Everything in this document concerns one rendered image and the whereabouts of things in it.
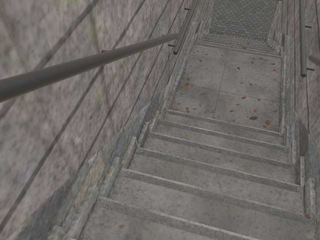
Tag stairs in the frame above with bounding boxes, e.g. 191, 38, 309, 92
197, 33, 279, 56
66, 109, 316, 240

